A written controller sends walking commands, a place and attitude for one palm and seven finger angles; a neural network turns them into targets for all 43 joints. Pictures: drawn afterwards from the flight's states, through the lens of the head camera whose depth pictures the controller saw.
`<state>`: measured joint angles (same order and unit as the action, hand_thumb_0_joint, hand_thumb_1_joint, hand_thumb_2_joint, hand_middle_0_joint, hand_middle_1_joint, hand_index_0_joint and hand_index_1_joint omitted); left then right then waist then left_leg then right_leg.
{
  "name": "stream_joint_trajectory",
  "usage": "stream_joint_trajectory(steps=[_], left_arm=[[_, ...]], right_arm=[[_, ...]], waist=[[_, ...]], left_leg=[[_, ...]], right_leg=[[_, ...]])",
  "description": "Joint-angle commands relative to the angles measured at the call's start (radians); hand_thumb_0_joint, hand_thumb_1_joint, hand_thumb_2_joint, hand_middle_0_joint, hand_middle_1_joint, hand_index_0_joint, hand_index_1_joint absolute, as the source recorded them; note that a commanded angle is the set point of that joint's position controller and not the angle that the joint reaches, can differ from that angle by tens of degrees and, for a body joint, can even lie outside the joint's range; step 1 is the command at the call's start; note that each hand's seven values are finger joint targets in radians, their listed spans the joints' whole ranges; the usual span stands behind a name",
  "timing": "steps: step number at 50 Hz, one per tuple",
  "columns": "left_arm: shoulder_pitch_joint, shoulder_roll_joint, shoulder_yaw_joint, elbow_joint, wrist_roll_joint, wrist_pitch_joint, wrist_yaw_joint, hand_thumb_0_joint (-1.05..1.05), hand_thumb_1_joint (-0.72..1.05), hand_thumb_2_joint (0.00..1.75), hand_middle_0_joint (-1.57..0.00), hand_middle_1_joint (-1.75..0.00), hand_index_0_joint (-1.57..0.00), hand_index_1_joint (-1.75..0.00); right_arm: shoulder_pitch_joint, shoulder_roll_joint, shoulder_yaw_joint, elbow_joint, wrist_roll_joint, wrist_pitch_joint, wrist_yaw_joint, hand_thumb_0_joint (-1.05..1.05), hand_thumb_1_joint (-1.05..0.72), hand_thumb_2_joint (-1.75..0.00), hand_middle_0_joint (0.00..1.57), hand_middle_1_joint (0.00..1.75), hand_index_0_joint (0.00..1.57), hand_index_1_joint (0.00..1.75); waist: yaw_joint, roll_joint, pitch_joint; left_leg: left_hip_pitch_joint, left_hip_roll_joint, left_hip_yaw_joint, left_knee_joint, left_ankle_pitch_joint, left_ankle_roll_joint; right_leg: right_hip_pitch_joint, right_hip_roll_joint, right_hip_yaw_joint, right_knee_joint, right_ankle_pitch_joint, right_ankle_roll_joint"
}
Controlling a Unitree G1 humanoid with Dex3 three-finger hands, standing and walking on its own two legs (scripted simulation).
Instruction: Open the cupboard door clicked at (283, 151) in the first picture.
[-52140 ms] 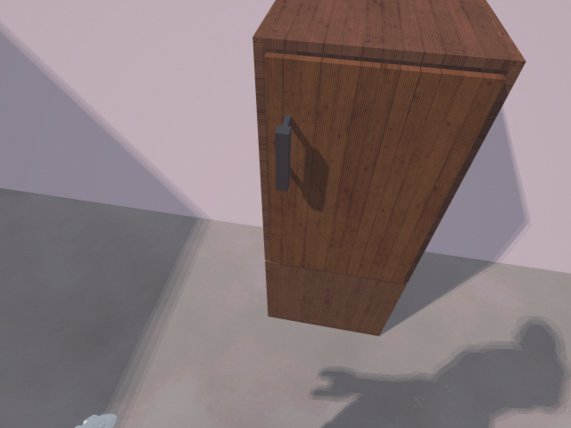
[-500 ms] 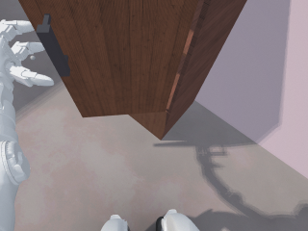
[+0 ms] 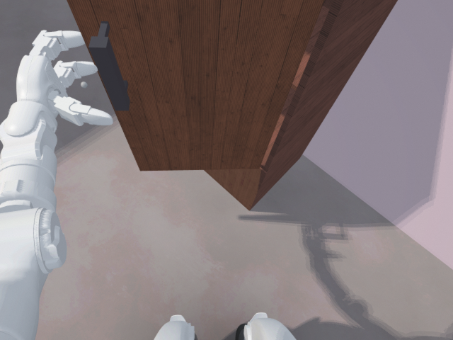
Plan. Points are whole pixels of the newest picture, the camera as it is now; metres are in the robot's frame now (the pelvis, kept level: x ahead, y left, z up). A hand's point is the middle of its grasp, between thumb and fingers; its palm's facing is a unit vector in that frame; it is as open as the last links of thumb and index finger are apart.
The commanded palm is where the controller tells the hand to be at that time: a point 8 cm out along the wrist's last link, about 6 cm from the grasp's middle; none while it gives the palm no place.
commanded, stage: slide the fingers in behind the handle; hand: left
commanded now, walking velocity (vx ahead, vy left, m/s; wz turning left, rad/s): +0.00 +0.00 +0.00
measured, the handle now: (114, 68) +0.55 +0.18 +0.11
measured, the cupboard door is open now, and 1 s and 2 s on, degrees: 47 47 46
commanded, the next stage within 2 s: move the hooked fingers beside the handle in 0.56 s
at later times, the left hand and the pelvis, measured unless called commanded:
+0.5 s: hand (87, 87) +0.50 +0.21 +0.11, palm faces +0.03 -1.00 -0.04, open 15.1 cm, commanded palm +0.49 +0.20 +0.10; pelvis +0.00 +0.00 +0.00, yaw +2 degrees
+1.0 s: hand (86, 86) +0.51 +0.21 +0.11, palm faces +0.01 -1.00 -0.04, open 14.9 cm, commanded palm +0.50 +0.22 +0.10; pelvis +0.00 +0.00 +0.00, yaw +1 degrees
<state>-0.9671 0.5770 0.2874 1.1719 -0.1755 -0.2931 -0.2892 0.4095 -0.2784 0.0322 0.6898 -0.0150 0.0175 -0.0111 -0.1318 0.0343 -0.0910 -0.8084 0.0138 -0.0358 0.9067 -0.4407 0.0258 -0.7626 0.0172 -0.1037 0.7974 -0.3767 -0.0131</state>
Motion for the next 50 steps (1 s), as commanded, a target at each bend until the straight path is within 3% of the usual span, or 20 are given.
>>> stream_joint_trajectory(steps=[1, 6, 9, 15, 16, 19, 20, 21, 22, 24, 28, 30, 33, 35, 37, 39, 42, 44, 46, 50], left_arm=[[-0.543, -0.067, -0.125, -0.267, 0.016, -0.076, -0.064, 0.00, -0.50, 0.30, -0.30, -1.20, -0.30, -1.20], [-0.585, -0.097, -0.149, -0.240, 0.018, -0.076, -0.049, 0.00, -0.50, 0.30, -0.30, -1.20, -0.30, -1.20], [-0.584, -0.156, -0.188, -0.285, 0.013, -0.085, -0.048, 0.00, -0.50, 0.30, -0.30, -1.20, -0.30, -1.20], [-0.577, -0.122, -0.164, -0.267, 0.015, -0.089, -0.041, 0.00, -0.50, 0.30, -0.30, -1.20, -0.30, -1.20], [-0.579, -0.166, -0.200, -0.266, 0.016, -0.087, -0.044, 0.00, -0.50, 0.30, -0.30, -1.20, -0.30, -1.20], [-0.578, -0.118, -0.164, -0.252, 0.019, -0.092, -0.038, 0.00, -0.50, 0.30, -0.30, -1.20, -0.30, -1.20], [-0.596, -0.160, -0.195, -0.250, 0.018, -0.089, -0.039, 0.00, -0.50, 0.30, -0.30, -1.20, -0.30, -1.20], [-0.608, -0.156, -0.188, -0.243, 0.016, -0.088, -0.040, 0.00, -0.50, 0.30, -0.30, -1.20, -0.30, -1.20], [-0.600, -0.120, -0.161, -0.239, 0.016, -0.088, -0.039, 0.00, -0.50, 0.30, -0.30, -1.20, -0.30, -1.20], [-0.592, -0.089, -0.143, -0.262, 0.015, -0.098, -0.045, 0.00, -0.50, 0.30, -0.30, -1.20, -0.30, -1.20], [-0.591, -0.152, -0.188, -0.282, 0.006, -0.100, -0.054, 0.00, -0.50, 0.30, -0.30, -1.20, -0.30, -1.20], [-0.587, -0.093, -0.142, -0.258, 0.009, -0.097, -0.047, 0.00, -0.50, 0.30, -0.30, -1.20, -0.30, -1.20], [-0.587, -0.113, -0.158, -0.246, 0.005, -0.093, -0.053, 0.00, -0.50, 0.30, -0.30, -1.20, -0.30, -1.20], [-0.582, -0.045, -0.110, -0.236, 0.013, -0.093, -0.053, 0.00, -0.50, 0.30, -0.30, -1.20, -0.30, -1.20], [-0.566, -0.080, -0.137, -0.245, 0.014, -0.093, -0.063, 0.00, -0.50, 0.30, -0.30, -1.20, -0.30, -1.20], [-0.570, -0.064, -0.130, -0.252, 0.011, -0.097, -0.066, 0.00, -0.50, 0.30, -0.30, -1.20, -0.30, -1.20], [-0.581, -0.041, -0.110, -0.234, 0.013, -0.090, -0.064, 0.00, -0.50, 0.30, -0.30, -1.20, -0.30, -1.20], [-0.591, -0.039, -0.115, -0.250, 0.014, -0.095, -0.065, 0.00, -0.50, 0.30, -0.30, -1.20, -0.30, -1.20], [-0.571, -0.057, -0.124, -0.208, 0.015, -0.085, -0.065, 0.00, -0.50, 0.30, -0.30, -1.20, -0.30, -1.20], [-0.584, -0.002, -0.087, -0.187, 0.020, -0.076, -0.068, 0.00, -0.50, 0.30, -0.30, -1.20, -0.30, -1.20]], right_arm=[[0.173, -0.175, -0.068, -0.019, -0.002, -0.025, -0.004, 0.00, -0.90, -0.90, 0.20, 0.30, 0.20, 0.30], [0.169, -0.177, -0.065, -0.006, -0.004, -0.034, 0.001, 0.00, -0.90, -0.90, 0.20, 0.30, 0.20, 0.30], [0.165, -0.169, -0.070, -0.004, -0.004, -0.042, 0.006, 0.00, -0.90, -0.90, 0.20, 0.30, 0.20, 0.30], [0.160, -0.173, -0.070, 0.003, -0.003, -0.044, 0.007, 0.00, -0.90, -0.90, 0.20, 0.30, 0.20, 0.30], [0.150, -0.168, -0.066, -0.003, -0.002, -0.047, 0.010, 0.00, -0.90, -0.90, 0.20, 0.30, 0.20, 0.30], [0.151, -0.173, -0.067, 0.003, -0.003, -0.049, 0.006, 0.00, -0.90, -0.90, 0.20, 0.30, 0.20, 0.30], [0.150, -0.169, -0.064, 0.002, -0.002, -0.051, 0.006, 0.00, -0.90, -0.90, 0.20, 0.30, 0.20, 0.30], [0.150, -0.171, -0.065, 0.007, -0.004, -0.053, 0.005, 0.00, -0.90, -0.90, 0.20, 0.30, 0.20, 0.30], [0.154, -0.176, -0.066, 0.006, -0.004, -0.054, 0.005, 0.00, -0.90, -0.90, 0.20, 0.30, 0.20, 0.30], [0.153, -0.176, -0.065, 0.003, -0.002, -0.056, 0.002, 0.00, -0.90, -0.90, 0.20, 0.30, 0.20, 0.30], [0.149, -0.169, -0.064, -0.006, -0.001, -0.058, 0.004, 0.00, -0.90, -0.90, 0.20, 0.30, 0.20, 0.30], [0.153, -0.177, -0.067, 0.006, -0.001, -0.055, 0.001, 0.00, -0.90, -0.90, 0.20, 0.30, 0.20, 0.30], [0.150, -0.174, -0.061, 0.001, 0.001, -0.059, -0.002, 0.00, -0.90, -0.90, 0.20, 0.30, 0.20, 0.30], [0.154, -0.181, -0.061, 0.006, 0.000, -0.055, -0.004, 0.00, -0.90, -0.90, 0.20, 0.30, 0.20, 0.30], [0.150, -0.174, -0.060, -0.004, 0.001, -0.057, -0.002, 0.00, -0.90, -0.90, 0.20, 0.30, 0.20, 0.30], [0.150, -0.175, -0.060, -0.003, 0.003, -0.056, -0.004, 0.00, -0.90, -0.90, 0.20, 0.30, 0.20, 0.30], [0.155, -0.181, -0.060, -0.001, 0.001, -0.055, -0.007, 0.00, -0.90, -0.90, 0.20, 0.30, 0.20, 0.30], [0.155, -0.180, -0.060, -0.001, 0.002, -0.057, -0.010, 0.00, -0.90, -0.90, 0.20, 0.30, 0.20, 0.30], [0.157, -0.180, -0.059, -0.001, 0.003, -0.056, -0.009, 0.00, -0.90, -0.90, 0.20, 0.30, 0.20, 0.30], [0.163, -0.184, -0.055, 0.001, 0.002, -0.053, -0.014, 0.00, -0.90, -0.90, 0.20, 0.30, 0.20, 0.30]], waist=[[-0.113, 0.196, -0.461], [-0.131, 0.162, -0.432], [-0.127, 0.202, -0.476], [-0.120, 0.167, -0.467], [-0.124, 0.191, -0.449], [-0.118, 0.175, -0.447], [-0.133, 0.176, -0.436], [-0.135, 0.156, -0.427], [-0.129, 0.140, -0.436], [-0.114, 0.181, -0.478], [-0.122, 0.186, -0.465], [-0.119, 0.147, -0.469], [-0.126, 0.153, -0.431], [-0.112, 0.158, -0.451], [-0.109, 0.168, -0.462], [-0.106, 0.188, -0.462], [-0.115, 0.144, -0.444], [-0.115, 0.182, -0.460], [-0.121, 0.149, -0.428], [-0.121, 0.154, -0.431]], left_leg=[[0.549, 0.026, -0.084, -0.069, 0.602, -0.045], [0.513, 0.019, -0.089, -0.073, 0.541, -0.038], [0.570, 0.023, -0.097, -0.065, 0.629, -0.049], [0.557, 0.020, -0.098, -0.066, 0.618, -0.049], [0.551, 0.017, -0.095, -0.071, 0.589, -0.047], [0.537, 0.015, -0.096, -0.070, 0.581, -0.045], [0.537, 0.015, -0.096, -0.071, 0.570, -0.043], [0.523, 0.013, -0.090, -0.071, 0.534, -0.037], [0.507, 0.010, -0.089, -0.073, 0.516, -0.034], [0.531, 0.009, -0.089, -0.066, 0.568, -0.039], [0.545, 0.012, -0.091, -0.066, 0.599, -0.039], [0.525, 0.011, -0.087, -0.067, 0.555, -0.035], [0.495, 0.005, -0.078, -0.073, 0.526, -0.026], [0.487, 0.005, -0.076, -0.069, 0.520, -0.028], [0.499, 0.006, -0.076, -0.071, 0.530, -0.029], [0.511, 0.009, -0.079, -0.068, 0.559, -0.032], [0.484, 0.009, -0.080, -0.073, 0.502, -0.028], [0.508, 0.011, -0.083, -0.071, 0.533, -0.032], [0.483, 0.011, -0.081, -0.073, 0.495, -0.027], [0.453, 0.006, -0.072, -0.068, 0.470, -0.021]], right_leg=[[-0.015, 0.045, 0.027, -0.056, 0.311, -0.013], [-0.019, 0.043, 0.025, -0.055, 0.295, -0.014], [-0.023, 0.042, 0.021, -0.047, 0.321, -0.014], [-0.010, 0.043, 0.019, -0.049, 0.322, -0.016], [-0.024, 0.043, 0.020, -0.052, 0.303, -0.016], [-0.013, 0.041, 0.022, -0.049, 0.306, -0.018], [-0.031, 0.041, 0.021, -0.050, 0.299, -0.015], [-0.023, 0.041, 0.024, -0.056, 0.297, -0.014], [-0.005, 0.041, 0.024, -0.053, 0.300, -0.016], [0.006, 0.039, 0.029, -0.045, 0.320, -0.018], [-0.004, 0.042, 0.023, -0.047, 0.323, -0.017], [0.011, 0.042, 0.026, -0.050, 0.323, -0.015], [0.012, 0.040, 0.028, -0.054, 0.317, -0.017], [0.024, 0.039, 0.033, -0.049, 0.322, -0.018], [0.021, 0.040, 0.032, -0.050, 0.319, -0.017], [0.015, 0.041, 0.033, -0.047, 0.323, -0.017], [0.015, 0.041, 0.030, -0.051, 0.302, -0.014], [-0.001, 0.040, 0.033, -0.049, 0.303, -0.014], [-0.006, 0.041, 0.031, -0.054, 0.288, -0.014], [0.002, 0.039, 0.037, -0.050, 0.293, -0.014]])
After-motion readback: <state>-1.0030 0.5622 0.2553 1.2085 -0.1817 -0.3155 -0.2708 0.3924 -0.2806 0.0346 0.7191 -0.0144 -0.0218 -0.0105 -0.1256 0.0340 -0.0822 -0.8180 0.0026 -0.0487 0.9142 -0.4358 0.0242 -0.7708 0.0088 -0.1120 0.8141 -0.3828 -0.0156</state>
